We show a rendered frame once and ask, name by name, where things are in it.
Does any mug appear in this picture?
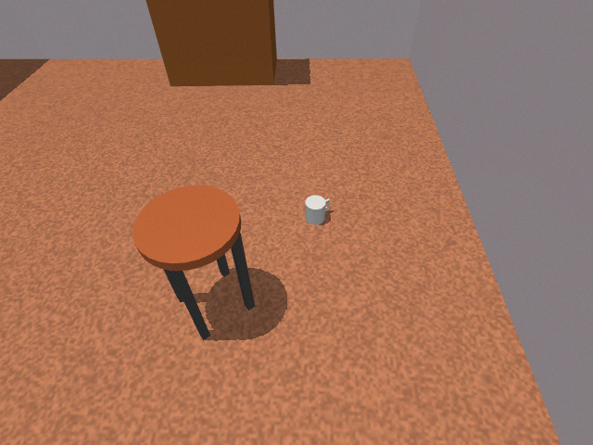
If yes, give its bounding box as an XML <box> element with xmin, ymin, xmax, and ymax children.
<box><xmin>305</xmin><ymin>196</ymin><xmax>330</xmax><ymax>225</ymax></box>

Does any stool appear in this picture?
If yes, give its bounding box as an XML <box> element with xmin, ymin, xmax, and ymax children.
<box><xmin>132</xmin><ymin>185</ymin><xmax>255</xmax><ymax>340</ymax></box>

